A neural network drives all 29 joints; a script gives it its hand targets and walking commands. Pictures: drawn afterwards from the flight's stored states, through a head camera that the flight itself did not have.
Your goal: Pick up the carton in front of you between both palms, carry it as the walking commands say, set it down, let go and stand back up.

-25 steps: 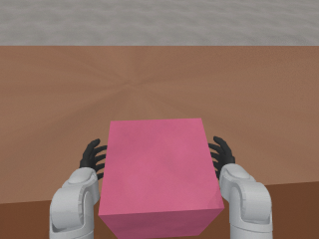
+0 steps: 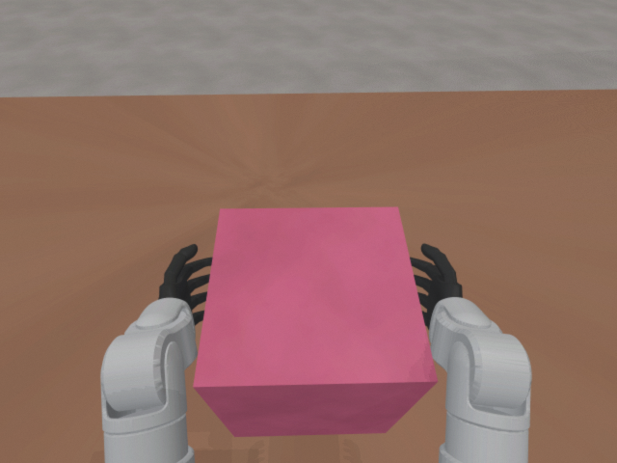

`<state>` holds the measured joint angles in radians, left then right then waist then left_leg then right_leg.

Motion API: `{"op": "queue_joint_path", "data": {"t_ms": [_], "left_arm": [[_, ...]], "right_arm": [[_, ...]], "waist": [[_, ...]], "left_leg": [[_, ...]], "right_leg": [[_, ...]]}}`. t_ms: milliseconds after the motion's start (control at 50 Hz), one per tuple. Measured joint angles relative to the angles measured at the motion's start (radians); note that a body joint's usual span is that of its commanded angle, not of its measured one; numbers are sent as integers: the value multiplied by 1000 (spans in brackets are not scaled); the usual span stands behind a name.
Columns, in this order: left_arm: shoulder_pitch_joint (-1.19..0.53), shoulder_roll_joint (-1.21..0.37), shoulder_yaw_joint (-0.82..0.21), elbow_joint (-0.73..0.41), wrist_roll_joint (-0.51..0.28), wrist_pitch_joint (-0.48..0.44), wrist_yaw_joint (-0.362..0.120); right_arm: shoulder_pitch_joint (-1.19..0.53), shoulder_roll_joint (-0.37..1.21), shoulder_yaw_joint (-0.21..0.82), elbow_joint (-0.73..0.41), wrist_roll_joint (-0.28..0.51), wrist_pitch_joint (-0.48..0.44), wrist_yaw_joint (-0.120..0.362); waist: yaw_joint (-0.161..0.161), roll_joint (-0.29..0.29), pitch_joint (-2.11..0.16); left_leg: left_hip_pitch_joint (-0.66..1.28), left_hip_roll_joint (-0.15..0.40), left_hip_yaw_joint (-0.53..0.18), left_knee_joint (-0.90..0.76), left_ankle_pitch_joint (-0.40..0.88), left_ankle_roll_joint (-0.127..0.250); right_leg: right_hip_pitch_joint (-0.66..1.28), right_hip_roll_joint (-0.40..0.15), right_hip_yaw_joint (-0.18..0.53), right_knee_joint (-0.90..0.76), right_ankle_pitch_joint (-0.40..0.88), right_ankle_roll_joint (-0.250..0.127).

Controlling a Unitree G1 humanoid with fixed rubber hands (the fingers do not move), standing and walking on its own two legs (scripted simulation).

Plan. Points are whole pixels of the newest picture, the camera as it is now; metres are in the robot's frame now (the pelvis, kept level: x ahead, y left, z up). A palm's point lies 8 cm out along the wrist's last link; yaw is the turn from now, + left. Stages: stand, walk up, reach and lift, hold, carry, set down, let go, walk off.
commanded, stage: carry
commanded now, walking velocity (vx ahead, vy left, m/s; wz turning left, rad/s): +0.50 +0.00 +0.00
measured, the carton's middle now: (310, 330) +0.29 +0.00 +0.04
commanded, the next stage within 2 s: none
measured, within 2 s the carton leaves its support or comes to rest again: neither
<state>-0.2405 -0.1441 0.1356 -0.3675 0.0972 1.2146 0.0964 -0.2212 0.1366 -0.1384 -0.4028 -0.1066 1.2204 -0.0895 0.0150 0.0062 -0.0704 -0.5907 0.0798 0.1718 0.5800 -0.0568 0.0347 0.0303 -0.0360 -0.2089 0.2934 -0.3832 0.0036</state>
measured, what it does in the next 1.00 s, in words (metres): goes down: left foot, then right foot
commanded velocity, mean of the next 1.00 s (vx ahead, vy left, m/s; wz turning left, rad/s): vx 0.50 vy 0.00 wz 0.00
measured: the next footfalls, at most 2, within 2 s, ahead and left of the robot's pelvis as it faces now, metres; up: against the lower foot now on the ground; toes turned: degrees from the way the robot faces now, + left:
left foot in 0.06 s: +0.23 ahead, +0.10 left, +0.00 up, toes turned +9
right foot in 0.56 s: +0.50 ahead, -0.05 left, -0.03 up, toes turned -3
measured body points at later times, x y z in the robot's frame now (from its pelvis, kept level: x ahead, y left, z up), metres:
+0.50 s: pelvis +0.31 +0.02 -0.01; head +0.37 +0.03 +0.44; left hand +0.71 +0.18 +0.11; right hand +0.71 -0.13 +0.11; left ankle +0.19 +0.09 -0.73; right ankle +0.45 -0.07 -0.73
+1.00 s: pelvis +0.67 +0.03 -0.07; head +0.72 +0.03 +0.38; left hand +1.05 +0.19 +0.05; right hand +1.05 -0.11 +0.05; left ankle +0.78 +0.08 -0.80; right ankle +0.48 -0.04 -0.74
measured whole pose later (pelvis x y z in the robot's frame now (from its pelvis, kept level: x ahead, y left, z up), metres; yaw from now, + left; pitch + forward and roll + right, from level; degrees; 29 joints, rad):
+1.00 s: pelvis +0.67 +0.03 -0.07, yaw -2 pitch +5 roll -1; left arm -0.67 -0.02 0.24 0.02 0.04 1.16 0.13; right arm -0.66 0.06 -0.24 -0.02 -0.09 1.18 -0.14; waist 0.04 0.02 0.01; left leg -0.48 -0.03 0.13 0.44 0.13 0.10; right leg -0.17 0.05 -0.11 0.82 -0.48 -0.07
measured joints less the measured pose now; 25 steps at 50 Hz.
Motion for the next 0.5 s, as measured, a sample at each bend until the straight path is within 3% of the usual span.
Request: {"op": "queue_joint_path", "data": {"t_ms": [40, 80, 140, 180, 240, 340, 500], "left_arm": [[-36, 12, 8, 22, 3, 8, 1], [-87, 51, 14, 69, -4, 16, 5], [-168, 101, 25, 177, -24, 27, 7], [-215, 106, 31, 233, -28, 32, 13], [-282, 105, 36, 292, -21, 21, 29], [-388, 128, 51, 359, -27, -10, 38], [-505, 164, 97, 441, -48, -3, 42]], "right_arm": [[-45, -9, -6, 35, 3, 6, -1], [-112, -18, -5, 110, 2, -3, -9], [-195, -40, -5, 226, 11, 0, -27], [-224, -58, -13, 270, 25, 2, -33], [-275, -82, -32, 318, 46, -10, -40], [-392, -114, -60, 401, 64, -45, -41], [-520, -129, -74, 495, 54, -40, -43]], "waist": [[-3, -7, 1], [-26, -33, 12], [-56, -32, 50], [-61, -28, 75], [-58, -22, 103], [-48, -17, 117], [-46, -35, 98]], "left_leg": [[53, -26, 29, -51, -11, 17], [72, -50, 47, 4, -72, 54], [90, -52, 44, 58, -138, 70], [133, -58, 39, 21, -152, 71], [200, -67, 35, -47, -166, 71], [298, -79, 24, -115, -214, 64], [453, -102, 34, -73, -293, 29]], "right_leg": [[28, -14, 7, 79, -83, 20], [-34, -58, 25, 331, -133, 13], [-279, -15, 159, 829, -98, -23], [-418, -3, 182, 956, -39, -48], [-574, -16, 183, 925, 29, -55], [-712, -36, 169, 709, 113, -47], [-608, 1, 119, 237, 418, -67]]}}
